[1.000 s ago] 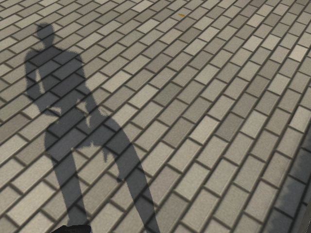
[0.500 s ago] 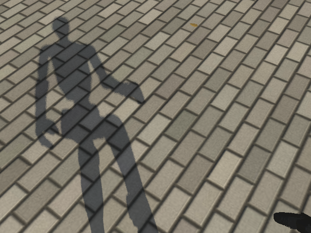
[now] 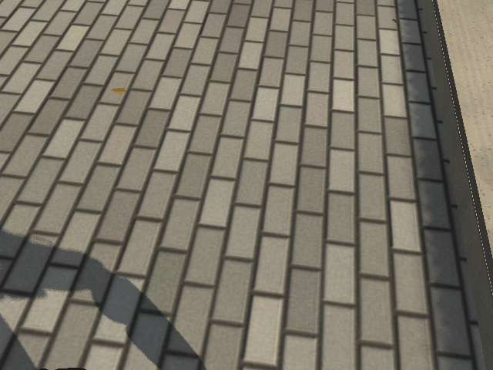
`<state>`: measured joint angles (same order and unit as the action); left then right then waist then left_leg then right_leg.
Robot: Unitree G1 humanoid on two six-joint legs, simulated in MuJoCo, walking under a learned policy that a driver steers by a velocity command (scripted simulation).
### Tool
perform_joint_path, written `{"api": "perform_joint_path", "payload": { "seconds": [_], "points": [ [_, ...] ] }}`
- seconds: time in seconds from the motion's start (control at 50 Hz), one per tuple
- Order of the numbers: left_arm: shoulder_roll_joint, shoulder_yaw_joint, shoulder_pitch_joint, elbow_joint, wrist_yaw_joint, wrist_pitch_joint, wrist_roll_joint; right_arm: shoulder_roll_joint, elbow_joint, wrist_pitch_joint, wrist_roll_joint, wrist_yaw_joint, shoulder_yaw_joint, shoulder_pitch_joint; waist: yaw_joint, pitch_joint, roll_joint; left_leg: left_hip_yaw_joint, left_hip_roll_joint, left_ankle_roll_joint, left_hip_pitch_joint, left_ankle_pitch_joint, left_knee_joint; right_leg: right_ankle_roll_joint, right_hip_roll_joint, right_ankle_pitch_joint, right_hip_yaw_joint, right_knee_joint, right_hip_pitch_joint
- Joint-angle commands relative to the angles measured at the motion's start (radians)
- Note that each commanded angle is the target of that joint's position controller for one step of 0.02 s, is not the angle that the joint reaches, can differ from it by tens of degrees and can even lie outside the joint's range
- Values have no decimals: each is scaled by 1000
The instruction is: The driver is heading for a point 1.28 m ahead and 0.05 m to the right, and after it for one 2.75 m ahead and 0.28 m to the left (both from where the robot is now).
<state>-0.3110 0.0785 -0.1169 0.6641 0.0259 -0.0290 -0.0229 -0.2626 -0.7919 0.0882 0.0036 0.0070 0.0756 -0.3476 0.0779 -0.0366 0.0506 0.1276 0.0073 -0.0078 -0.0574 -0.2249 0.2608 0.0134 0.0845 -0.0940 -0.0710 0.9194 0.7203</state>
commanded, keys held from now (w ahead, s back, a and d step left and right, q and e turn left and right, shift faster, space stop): w+e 0.40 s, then w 0.22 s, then w+q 0.38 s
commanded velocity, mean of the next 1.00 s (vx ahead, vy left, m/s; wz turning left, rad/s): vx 0.50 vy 0.00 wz -0.25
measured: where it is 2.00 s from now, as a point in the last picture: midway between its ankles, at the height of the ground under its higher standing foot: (293, 268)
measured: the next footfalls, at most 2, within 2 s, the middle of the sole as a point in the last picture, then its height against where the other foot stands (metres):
right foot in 0.18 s outside the picture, level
left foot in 0.72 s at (255, 322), level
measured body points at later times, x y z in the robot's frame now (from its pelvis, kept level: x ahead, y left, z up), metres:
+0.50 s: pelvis +0.26 -0.09 +0.00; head +0.29 -0.12 +0.45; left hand +0.41 +0.16 -0.10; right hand +0.39 -0.40 -0.09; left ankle +0.48 +0.06 -0.67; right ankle +0.22 -0.15 -0.74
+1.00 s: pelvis +0.55 -0.13 +0.00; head +0.59 -0.13 +0.45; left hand +0.80 +0.07 -0.08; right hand +0.53 -0.41 -0.11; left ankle +0.56 -0.04 -0.74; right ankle +0.64 -0.32 -0.69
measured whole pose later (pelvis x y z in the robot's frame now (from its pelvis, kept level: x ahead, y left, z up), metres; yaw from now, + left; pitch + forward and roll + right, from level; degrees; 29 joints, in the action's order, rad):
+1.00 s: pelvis +0.55 -0.13 +0.00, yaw -12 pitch +2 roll +0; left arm -0.29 0.03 -0.11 0.67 0.01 -0.10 0.02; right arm -0.27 -0.73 0.06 -0.02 -0.01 0.04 -0.37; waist 0.06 -0.03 0.02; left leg -0.10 0.10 -0.07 -0.17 -0.18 0.33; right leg 0.05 0.06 -0.15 -0.09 0.78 0.63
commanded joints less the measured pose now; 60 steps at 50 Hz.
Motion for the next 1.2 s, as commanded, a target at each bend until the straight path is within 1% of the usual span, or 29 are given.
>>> {"api": "perform_joint_path", "payload": {
  "seconds": [0.02,0.12,0.16,0.18,0.2,0.22,0.24,0.26,0.28,0.3,0.32,0.38,0.48,0.6,0.66,0.7,0.72,0.74,0.76,0.78,0.8,0.84,0.9,0.98,1.06,1.12,1.16,1.18,1.2],
  "points": [
    [-2,-13,91,-89,21,-14,1,-160,69,16,-9,7,34,67,-13,-12,-121,-83,-256,-149,3,271,-101,-13,7,107,30,-143,-24],
    [-37,-4,163,-142,41,-7,-2,-213,39,-8,-31,8,52,24,-20,-34,-134,-13,-301,-109,111,434,-18,-80,-34,-56,104,-265,-90],
    [-84,25,35,-122,39,-1,4,-245,42,-23,-36,14,59,32,-107,58,-150,48,-278,-81,103,774,207,-130,-119,-117,173,-315,-311],
    [-139,58,-148,-68,28,2,0,-226,48,-29,-33,21,51,24,-191,152,-123,81,-236,-51,0,807,430,-167,-168,-66,182,-360,-576],
    [-231,86,-305,-39,7,7,-6,-161,79,-24,3,23,24,2,-232,249,41,80,-182,0,-301,322,779,-237,11,-8,-103,-355,-901],
    [-316,84,-259,-66,9,-8,-6,-57,145,8,18,12,-14,-59,-122,392,240,-88,13,45,-663,-400,1067,-422,229,-267,-697,-525,-1129],
    [-225,62,-283,-75,12,-19,0,-157,156,37,-24,3,4,72,-205,392,97,-228,-19,32,-766,-344,1144,-393,238,-317,-730,-622,-1112],
    [-179,47,-243,-63,11,-31,4,-176,176,49,-45,0,7,127,-191,252,67,-210,-57,15,-820,-242,1109,-357,212,-231,-588,-625,-1002],
    [-152,36,-181,-71,10,-35,1,-166,164,53,-26,9,3,129,-145,180,-20,-210,-101,10,-764,-158,1031,-325,168,-124,-475,-618,-848],
    [-129,29,-119,-80,9,-36,5,-170,157,50,-1,16,9,123,-101,133,-30,-210,-128,19,-687,-108,955,-304,129,-20,-389,-624,-713],
    [-111,20,-86,-90,6,-37,16,-172,155,38,7,14,13,106,-68,118,-9,-216,-143,24,-622,-78,923,-300,102,39,-347,-649,-629],
    [-117,22,-94,-65,-6,-47,13,-138,158,10,18,13,4,113,-51,92,-2,-192,-128,57,-582,-26,822,-314,68,167,-275,-684,-518],
    [-115,15,-177,-2,-30,-42,4,-81,191,12,15,-1,-21,276,-115,55,16,-173,-87,75,-572,280,491,-247,6,180,-168,-675,-508],
    [-131,10,-284,62,-32,-35,1,-94,239,34,-4,-39,-25,437,-187,-5,23,-167,-45,22,-572,304,276,-236,76,117,-245,-617,-647],
    [-146,13,-280,78,-36,-20,8,-110,238,37,-8,-48,-19,399,-161,5,54,-139,-23,-26,-541,165,237,-215,116,300,-256,-554,-752],
    [-145,10,-245,74,-38,-15,11,-146,195,37,-4,-42,4,230,-68,112,52,-86,28,-86,-288,176,193,-178,60,660,-175,-369,-748],
    [-124,-2,-221,57,-39,-19,25,-187,167,36,2,-39,17,63,10,243,21,-194,-67,-157,-15,265,237,-148,24,614,-131,-156,-623],
    [-66,-21,-312,44,-36,-37,26,-275,152,32,16,-36,40,-61,10,391,-199,-590,-282,-325,370,214,225,-62,-132,217,-40,230,-265],
    [-73,-28,-331,43,-29,-56,30,-220,131,23,-17,-42,30,-77,-2,407,-338,-879,-373,-384,454,107,88,-32,-183,-431,-55,387,-57],
    [-138,-12,-239,23,-18,-70,10,-162,143,13,-33,-35,14,-21,8,254,-234,-808,-341,-335,353,-43,59,-33,-113,-396,-86,437,44],
    [-130,-16,-147,-1,-12,-81,2,-147,159,2,-20,-31,9,29,3,145,-134,-694,-297,-302,215,-36,34,-37,-74,-327,-61,407,59],
    [-108,-12,-98,-18,-12,-88,33,-123,170,-3,-5,-31,-3,79,-52,39,-55,-572,-222,-269,12,136,-20,-26,-22,-236,-37,246,2],
    [-67,-21,-125,-20,-18,-78,44,-133,168,-5,-12,-23,-1,92,-91,55,-121,-484,-172,-278,-97,288,-50,20,-18,-213,-2,92,-85],
    [-23,-42,31,-54,-20,-77,41,-186,145,-16,-24,-1,18,45,-47,39,-127,-389,-110,-234,-211,276,-46,53,-60,26,21,-202,-189],
    [-47,-32,134,-77,-10,-86,30,-193,118,-40,-30,10,23,-32,-14,41,-145,-437,-109,-190,-181,287,37,48,-117,138,2,-370,-270],
    [-82,-9,105,-73,-9,-94,33,-186,124,-64,-31,23,27,-24,-50,76,-176,-514,-107,-139,-110,333,164,12,-135,94,-20,-453,-352],
    [-121,9,-13,-53,-20,-98,47,-138,159,-67,-27,25,16,24,-118,159,-148,-476,-27,-68,-176,285,360,-52,-38,254,-51,-522,-585],
    [-189,22,-124,-49,-33,-90,64,-72,184,-62,-3,23,-5,-22,-129,298,41,-379,53,-14,-355,-127,651,-140,198,619,-236,-441,-864],
    [-191,26,-160,-29,-30,-63,51,-74,177,-60,-22,18,-16,-207,-75,449,273,-302,101,22,-554,-547,884,-320,417,625,-527,-424,-1057]
  ]
}}
Over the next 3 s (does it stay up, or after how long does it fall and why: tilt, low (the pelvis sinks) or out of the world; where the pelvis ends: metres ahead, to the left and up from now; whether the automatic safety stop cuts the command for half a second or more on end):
stays up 1.05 0.03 -0.03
